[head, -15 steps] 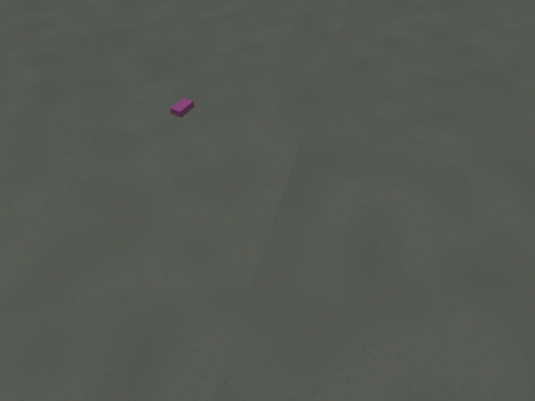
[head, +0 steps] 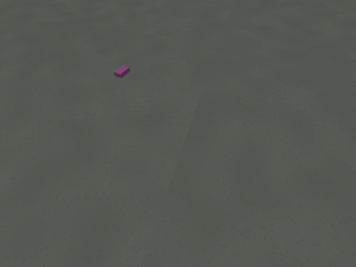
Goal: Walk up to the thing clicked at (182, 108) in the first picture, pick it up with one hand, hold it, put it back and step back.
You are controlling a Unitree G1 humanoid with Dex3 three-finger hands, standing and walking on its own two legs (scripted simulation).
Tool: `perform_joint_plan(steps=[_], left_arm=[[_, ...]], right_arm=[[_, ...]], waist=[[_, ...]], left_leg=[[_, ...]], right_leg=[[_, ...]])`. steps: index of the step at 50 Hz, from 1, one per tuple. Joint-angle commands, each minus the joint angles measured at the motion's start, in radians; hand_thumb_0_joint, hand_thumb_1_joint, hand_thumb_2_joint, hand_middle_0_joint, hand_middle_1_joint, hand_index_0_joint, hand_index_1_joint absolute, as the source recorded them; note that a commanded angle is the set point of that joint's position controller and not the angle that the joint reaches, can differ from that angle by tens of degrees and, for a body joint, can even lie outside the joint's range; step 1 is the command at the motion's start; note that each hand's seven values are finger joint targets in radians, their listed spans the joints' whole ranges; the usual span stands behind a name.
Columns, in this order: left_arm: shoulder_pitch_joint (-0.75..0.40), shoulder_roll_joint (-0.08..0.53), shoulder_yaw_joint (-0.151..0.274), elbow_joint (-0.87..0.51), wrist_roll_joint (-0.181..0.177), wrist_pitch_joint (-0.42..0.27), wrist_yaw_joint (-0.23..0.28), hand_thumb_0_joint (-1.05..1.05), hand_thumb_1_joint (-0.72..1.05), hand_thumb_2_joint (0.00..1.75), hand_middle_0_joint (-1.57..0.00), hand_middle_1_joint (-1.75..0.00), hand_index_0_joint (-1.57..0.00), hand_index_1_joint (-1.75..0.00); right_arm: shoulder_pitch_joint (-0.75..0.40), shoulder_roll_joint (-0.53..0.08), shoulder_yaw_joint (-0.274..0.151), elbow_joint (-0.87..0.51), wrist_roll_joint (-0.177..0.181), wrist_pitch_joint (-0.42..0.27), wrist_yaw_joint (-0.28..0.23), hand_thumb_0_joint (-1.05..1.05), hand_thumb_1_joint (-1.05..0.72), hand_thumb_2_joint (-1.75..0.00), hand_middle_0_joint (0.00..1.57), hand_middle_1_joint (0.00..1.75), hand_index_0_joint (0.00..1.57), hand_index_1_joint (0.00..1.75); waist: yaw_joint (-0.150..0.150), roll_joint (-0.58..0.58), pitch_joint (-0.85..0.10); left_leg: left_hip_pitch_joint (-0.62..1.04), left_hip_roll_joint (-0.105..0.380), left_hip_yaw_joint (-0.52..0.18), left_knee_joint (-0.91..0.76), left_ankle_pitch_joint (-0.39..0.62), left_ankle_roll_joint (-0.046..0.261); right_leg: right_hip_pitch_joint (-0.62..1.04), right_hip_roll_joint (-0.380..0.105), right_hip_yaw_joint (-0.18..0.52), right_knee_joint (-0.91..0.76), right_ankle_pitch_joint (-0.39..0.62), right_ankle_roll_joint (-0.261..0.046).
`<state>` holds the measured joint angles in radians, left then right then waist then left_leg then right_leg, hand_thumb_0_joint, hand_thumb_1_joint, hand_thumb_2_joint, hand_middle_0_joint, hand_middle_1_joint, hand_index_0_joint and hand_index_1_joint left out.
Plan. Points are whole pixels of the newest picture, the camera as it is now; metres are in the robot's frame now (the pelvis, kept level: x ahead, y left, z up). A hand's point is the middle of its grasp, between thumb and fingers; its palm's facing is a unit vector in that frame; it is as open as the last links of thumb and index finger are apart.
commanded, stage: stand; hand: left
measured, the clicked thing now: (121, 71) +1.93 +0.56 -0.77
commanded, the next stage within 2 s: walk up in 0.82 s
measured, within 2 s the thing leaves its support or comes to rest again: neither
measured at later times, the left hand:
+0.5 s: hand out of the picture +0.08 +0.25 -0.15, palm faces -0.03 -0.94 -0.34, open 7.4 cm
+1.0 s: hand out of the picture +0.09 +0.30 -0.14, palm faces +0.17 -0.93 -0.32, open 7.4 cm
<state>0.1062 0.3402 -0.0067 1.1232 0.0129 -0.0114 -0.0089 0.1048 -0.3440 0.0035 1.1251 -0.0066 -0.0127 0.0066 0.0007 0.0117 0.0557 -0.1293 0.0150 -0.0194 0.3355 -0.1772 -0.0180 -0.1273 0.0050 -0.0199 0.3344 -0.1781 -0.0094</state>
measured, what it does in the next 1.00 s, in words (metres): lifts its left foot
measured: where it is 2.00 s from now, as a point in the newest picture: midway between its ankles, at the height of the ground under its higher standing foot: (163, 206)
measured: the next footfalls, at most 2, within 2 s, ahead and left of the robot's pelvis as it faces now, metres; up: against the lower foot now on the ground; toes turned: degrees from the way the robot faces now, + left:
left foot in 1.16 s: +0.17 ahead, +0.22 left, +0.00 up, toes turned +23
right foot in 1.62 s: +0.53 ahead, +0.00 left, +0.00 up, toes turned +23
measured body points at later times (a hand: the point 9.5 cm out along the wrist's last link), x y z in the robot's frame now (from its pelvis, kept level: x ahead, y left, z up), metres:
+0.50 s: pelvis +0.01 +0.00 +0.00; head +0.02 +0.00 +0.45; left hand +0.08 +0.30 -0.13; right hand +0.08 -0.30 -0.14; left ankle +0.00 +0.13 -0.75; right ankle +0.00 -0.11 -0.75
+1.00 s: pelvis +0.02 +0.01 +0.00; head +0.04 +0.04 +0.45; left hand +0.08 +0.35 -0.12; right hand +0.13 -0.30 -0.11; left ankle +0.05 +0.15 -0.70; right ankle +0.00 -0.11 -0.75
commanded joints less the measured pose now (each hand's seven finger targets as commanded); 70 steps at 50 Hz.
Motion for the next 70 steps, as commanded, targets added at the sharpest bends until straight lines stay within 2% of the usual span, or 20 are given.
perform_joint_plan(steps=[1, 40, 41, 42, 43, 44, 45, 46, 48, 52, 54, 56, 57, 58, 59, 60, 61, 63, 65, 70], left_arm=[[-0.043, 0.216, 0.043, -0.057, -0.003, -0.025, 0.019, 0.0, 0.9, 0.9, -0.2, -0.3, -0.2, -0.3], [-0.035, 0.218, 0.046, -0.055, -0.003, -0.021, 0.018, 0.0, 0.9, 0.9, -0.2, -0.3, -0.2, -0.3], [-0.039, 0.366, 0.145, -0.152, 0.006, -0.041, -0.019, 0.0, 0.9, 0.9, -0.2, -0.3, -0.2, -0.3], [0.015, 0.373, 0.147, -0.152, 0.027, -0.047, -0.028, 0.0, 0.9, 0.9, -0.2, -0.3, -0.2, -0.3], [0.042, 0.401, 0.164, -0.155, 0.027, -0.047, -0.032, 0.0, 0.9, 0.9, -0.2, -0.3, -0.2, -0.3], [0.025, 0.411, 0.173, -0.183, 0.027, -0.05, -0.035, 0.0, 0.9, 0.9, -0.2, -0.3, -0.2, -0.3], [-0.022, 0.396, 0.168, -0.218, 0.022, -0.053, -0.04, 0.0, 0.9, 0.9, -0.2, -0.3, -0.2, -0.3], [-0.031, 0.377, 0.168, -0.224, 0.019, -0.053, -0.047, 0.0, 0.9, 0.9, -0.2, -0.3, -0.2, -0.3], [-0.096, 0.35, 0.16, -0.258, 0.028, -0.065, -0.054, 0.0, 0.9, 0.9, -0.2, -0.3, -0.2, -0.3], [-0.184, 0.388, 0.187, -0.276, 0.047, -0.046, -0.08, 0.0, 0.9, 0.9, -0.2, -0.3, -0.2, -0.3], [-0.213, 0.376, 0.182, -0.278, 0.044, -0.037, -0.088, 0.0, 0.9, 0.9, -0.2, -0.3, -0.2, -0.3], [-0.195, 0.328, 0.174, -0.274, 0.048, -0.021, -0.091, 0.0, 0.9, 0.9, -0.2, -0.3, -0.2, -0.3], [-0.184, 0.272, 0.154, -0.277, 0.054, -0.014, -0.095, 0.0, 0.9, 0.9, -0.2, -0.3, -0.2, -0.3], [-0.179, 0.202, 0.126, -0.291, 0.054, -0.008, -0.106, 0.0, 0.9, 0.9, -0.2, -0.3, -0.2, -0.3], [-0.203, 0.207, 0.111, -0.321, 0.042, -0.008, -0.114, 0.0, 0.9, 0.9, -0.2, -0.3, -0.2, -0.3], [-0.181, 0.286, 0.12, -0.347, 0.049, -0.013, -0.117, 0.0, 0.9, 0.9, -0.2, -0.3, -0.2, -0.3], [-0.168, 0.32, 0.122, -0.325, 0.051, -0.018, -0.112, 0.0, 0.9, 0.9, -0.2, -0.3, -0.2, -0.3], [-0.101, 0.353, 0.14, -0.248, 0.014, -0.018, -0.113, 0.0, 0.9, 0.9, -0.2, -0.3, -0.2, -0.3], [-0.044, 0.36, 0.15, -0.221, 0.002, -0.004, -0.122, 0.0, 0.9, 0.9, -0.2, -0.3, -0.2, -0.3], [-0.081, 0.327, 0.148, -0.272, 0.024, 0.013, -0.14, 0.0, 0.9, 0.9, -0.2, -0.3, -0.2, -0.3]], right_arm=[[-0.032, -0.21, -0.036, -0.06, -0.001, -0.017, -0.016, 0.0, -0.9, -0.9, 0.2, 0.3, 0.2, 0.3], [-0.026, -0.214, -0.035, -0.061, -0.002, -0.02, -0.018, 0.0, -0.9, -0.9, 0.2, 0.3, 0.2, 0.3], [0.02, -0.338, -0.108, -0.146, 0.004, -0.031, 0.02, 0.0, -0.9, -0.9, 0.2, 0.3, 0.2, 0.3], [-0.075, -0.32, -0.09, -0.191, -0.001, -0.032, 0.037, 0.0, -0.9, -0.9, 0.2, 0.3, 0.2, 0.3], [-0.106, -0.276, -0.075, -0.227, -0.01, -0.029, 0.042, 0.0, -0.9, -0.9, 0.2, 0.3, 0.2, 0.3], [-0.123, -0.275, -0.084, -0.245, -0.018, -0.031, 0.048, 0.0, -0.9, -0.9, 0.2, 0.3, 0.2, 0.3], [-0.107, -0.304, -0.105, -0.25, -0.022, -0.031, 0.053, 0.0, -0.9, -0.9, 0.2, 0.3, 0.2, 0.3], [-0.119, -0.321, -0.123, -0.243, -0.019, -0.033, 0.063, 0.0, -0.9, -0.9, 0.2, 0.3, 0.2, 0.3], [-0.061, -0.309, -0.134, -0.236, -0.012, -0.033, 0.085, 0.0, -0.9, -0.9, 0.2, 0.3, 0.2, 0.3], [0.11, -0.306, -0.152, -0.231, -0.017, -0.021, 0.114, 0.0, -0.9, -0.9, 0.2, 0.3, 0.2, 0.3], [0.189, -0.294, -0.17, -0.208, -0.019, -0.024, 0.101, 0.0, -0.9, -0.9, 0.2, 0.3, 0.2, 0.3], [0.306, -0.319, -0.195, -0.167, -0.017, -0.031, 0.076, 0.0, -0.9, -0.9, 0.2, 0.3, 0.2, 0.3], [0.407, -0.368, -0.209, -0.14, -0.02, -0.036, 0.06, 0.0, -0.9, -0.9, 0.2, 0.3, 0.2, 0.3], [0.439, -0.465, -0.222, -0.144, -0.021, -0.035, 0.043, 0.0, -0.9, -0.9, 0.2, 0.3, 0.2, 0.3], [0.365, -0.514, -0.212, -0.189, -0.006, -0.043, 0.035, 0.0, -0.9, -0.9, 0.2, 0.3, 0.2, 0.3], [0.212, -0.528, -0.195, -0.24, 0.032, -0.051, 0.033, 0.0, -0.9, -0.9, 0.2, 0.3, 0.2, 0.3], [0.135, -0.519, -0.188, -0.26, 0.034, -0.072, 0.029, 0.0, -0.9, -0.9, 0.2, 0.3, 0.2, 0.3], [0.121, -0.457, -0.154, -0.271, 0.014, -0.104, 0.02, 0.0, -0.9, -0.9, 0.2, 0.3, 0.2, 0.3], [0.113, -0.427, -0.144, -0.271, 0.012, -0.113, 0.013, 0.0, -0.9, -0.9, 0.2, 0.3, 0.2, 0.3], [0.21, -0.387, -0.142, -0.264, 0.01, -0.132, -0.001, 0.0, -0.9, -0.9, 0.2, 0.3, 0.2, 0.3]], waist=[[0.002, -0.016, -0.084], [0.005, 0.001, -0.092], [0.052, -0.082, -0.151], [0.103, -0.095, -0.05], [0.114, -0.252, -0.019], [0.122, -0.288, -0.026], [0.107, -0.205, 0.009], [0.112, -0.127, 0.016], [0.064, -0.126, 0.001], [-0.023, -0.166, -0.104], [-0.061, -0.143, -0.1], [-0.107, -0.018, -0.105], [-0.153, 0.115, -0.113], [-0.169, 0.351, -0.019], [-0.115, 0.294, 0.066], [-0.043, 0.213, 0.126], [0.003, 0.146, 0.155], [0.04, 0.052, 0.089], [0.058, 0.102, 0.044], [0.022, 0.063, -0.021]], left_leg=[[0.013, 0.108, -0.084, -0.045, 0.097, 0.042], [0.014, 0.111, -0.083, -0.06, 0.135, 0.037], [-0.263, 0.074, -0.196, 0.018, -0.371, 0.098], [-0.542, 0.027, -0.116, 0.075, -0.392, 0.057], [-0.668, -0.027, 0.05, 0.291, -0.237, 0.038], [-0.69, 0.032, 0.055, 0.481, -0.214, 0.04], [-0.679, 0.086, 0.044, 0.543, -0.208, 0.013], [-0.628, 0.104, 0.017, 0.534, -0.213, 0.005], [-0.584, 0.124, 0.004, 0.543, -0.187, 0.01], [-0.28, 0.099, 0.121, 0.372, -0.075, 0.027], [-0.016, 0.051, 0.202, 0.314, 0.016, 0.017], [0.199, 0.005, 0.199, 0.334, -0.02, 0.042], [0.303, 0.006, 0.127, 0.316, -0.156, 0.073], [0.233, 0.146, -0.212, 0.07, -0.571, 0.112], [0.063, 0.33, -0.682, -0.2, -0.879, 0.166], [-0.054, 0.467, -0.957, -0.385, -0.966, 0.273], [-0.089, 0.499, -0.937, -0.394, -0.877, 0.306], [-0.144, 0.36, -0.543, -0.255, -0.611, 0.243], [-0.232, 0.256, -0.334, -0.234, -0.545, 0.185], [-0.058, 0.196, -0.224, -0.197, -0.381, 0.185]], right_leg=[[0.017, -0.131, 0.107, -0.062, 0.102, -0.017], [0.056, -0.136, 0.1, -0.064, 0.136, -0.018], [0.242, -0.107, 0.036, 0.037, -0.415, -0.052], [0.355, -0.18, 0.103, -0.027, -0.566, -0.09], [0.395, -0.33, 0.22, -0.201, -0.669, -0.131], [0.337, -0.485, 0.336, -0.261, -0.637, -0.202], [0.262, -0.526, 0.342, -0.26, -0.578, -0.237], [0.188, -0.505, 0.34, -0.263, -0.548, -0.246], [0.151, -0.44, 0.189, -0.243, -0.529, -0.211], [0.052, -0.285, -0.11, -0.132, -0.452, -0.127], [-0.158, -0.257, -0.154, -0.023, -0.52, -0.117], [-0.338, -0.205, -0.189, 0.242, -0.537, -0.108], [-0.45, -0.154, -0.199, 0.495, -0.499, -0.102], [-0.613, -0.037, -0.195, 0.838, -0.483, -0.075], [-0.682, -0.009, -0.044, 0.936, -0.396, -0.057], [-0.666, -0.061, 0.081, 0.954, -0.324, -0.038], [-0.661, -0.129, 0.123, 0.957, -0.286, -0.014], [-0.53, -0.17, 0.14, 0.867, -0.199, 0.013], [-0.398, -0.162, 0.092, 0.746, -0.121, 0.017], [-0.484, -0.131, 0.05, 0.61, 0.019, 0.053]])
